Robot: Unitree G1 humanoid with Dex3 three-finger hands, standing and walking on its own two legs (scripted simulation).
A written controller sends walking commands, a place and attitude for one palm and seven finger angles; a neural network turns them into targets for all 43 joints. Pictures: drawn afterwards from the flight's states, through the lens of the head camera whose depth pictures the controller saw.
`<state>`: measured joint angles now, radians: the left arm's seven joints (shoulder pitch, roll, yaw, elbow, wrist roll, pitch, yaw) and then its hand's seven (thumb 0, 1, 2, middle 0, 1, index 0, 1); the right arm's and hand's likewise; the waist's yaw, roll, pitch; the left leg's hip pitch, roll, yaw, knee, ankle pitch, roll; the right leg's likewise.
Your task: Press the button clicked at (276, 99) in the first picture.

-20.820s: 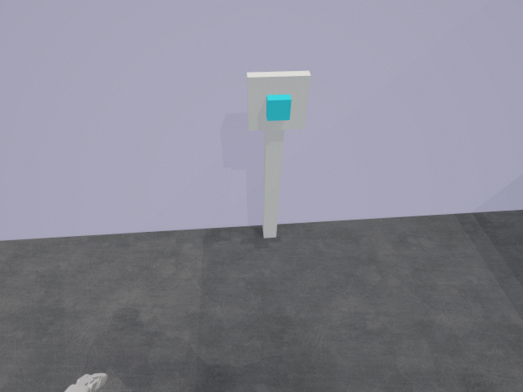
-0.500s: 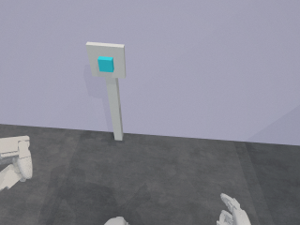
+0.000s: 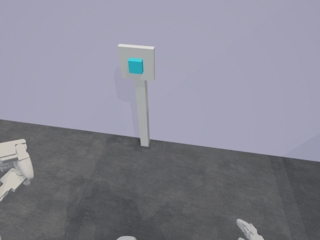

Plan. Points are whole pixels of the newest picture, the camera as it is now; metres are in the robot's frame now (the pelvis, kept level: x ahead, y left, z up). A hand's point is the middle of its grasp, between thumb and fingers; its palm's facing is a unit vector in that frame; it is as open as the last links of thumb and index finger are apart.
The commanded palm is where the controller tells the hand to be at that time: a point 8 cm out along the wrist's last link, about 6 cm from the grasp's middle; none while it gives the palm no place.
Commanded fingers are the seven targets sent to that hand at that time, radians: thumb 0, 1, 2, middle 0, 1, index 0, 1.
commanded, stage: stop stepping back and stand still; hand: left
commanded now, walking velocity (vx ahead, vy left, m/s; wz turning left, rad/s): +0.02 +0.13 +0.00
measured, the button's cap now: (136, 65) +0.91 +0.19 -0.03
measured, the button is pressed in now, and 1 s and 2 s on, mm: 0 0 0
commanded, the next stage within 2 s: let the arm hang, fingers relaxed in 1.02 s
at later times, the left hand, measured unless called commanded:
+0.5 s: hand (31, 157) +0.22 +0.27 +0.17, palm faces +0.37 -0.81 -0.46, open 3.1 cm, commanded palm +0.17 +0.31 +0.19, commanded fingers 0.00 0.90 0.90 -1.30 -1.50 -1.30 -1.50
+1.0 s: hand (25, 152) +0.23 +0.29 +0.16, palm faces +0.33 -0.82 -0.47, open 3.1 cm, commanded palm +0.18 +0.33 +0.19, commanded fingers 0.00 0.90 0.90 -1.30 -1.50 -1.30 -1.50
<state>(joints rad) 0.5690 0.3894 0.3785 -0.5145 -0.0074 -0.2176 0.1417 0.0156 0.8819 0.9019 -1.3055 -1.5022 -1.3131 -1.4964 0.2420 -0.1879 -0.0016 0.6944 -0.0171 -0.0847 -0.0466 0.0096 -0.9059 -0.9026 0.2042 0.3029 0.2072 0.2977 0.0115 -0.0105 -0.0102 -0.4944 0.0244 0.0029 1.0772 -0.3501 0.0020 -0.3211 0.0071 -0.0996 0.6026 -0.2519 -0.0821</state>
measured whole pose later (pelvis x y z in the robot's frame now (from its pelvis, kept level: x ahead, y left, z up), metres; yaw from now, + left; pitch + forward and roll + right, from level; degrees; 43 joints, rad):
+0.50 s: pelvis +0.04 +0.03 +0.01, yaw +0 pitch +0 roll +0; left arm 0.63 0.36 0.33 -0.53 -0.03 -0.20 0.15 0.02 0.89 0.90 -1.30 -1.50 -1.31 -1.50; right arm 0.21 -0.19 0.02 0.63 0.00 -0.11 -0.05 0.01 -0.91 -0.90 0.20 0.30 0.21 0.30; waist 0.00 0.01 0.02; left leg -0.25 0.02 0.07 0.51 -0.26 0.02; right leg -0.24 0.03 -0.05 0.48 -0.24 -0.04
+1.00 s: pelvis +0.05 +0.05 +0.01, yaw +0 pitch +0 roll -1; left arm 0.65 0.39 0.34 -0.56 -0.04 -0.19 0.15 0.02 0.88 0.90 -1.30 -1.50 -1.31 -1.50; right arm 0.18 -0.21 0.00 0.59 0.00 -0.09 -0.07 0.01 -0.91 -0.90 0.20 0.30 0.21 0.30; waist 0.00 0.00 0.03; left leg -0.21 -0.01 0.08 0.45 -0.24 0.04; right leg -0.21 0.01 -0.04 0.42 -0.22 -0.01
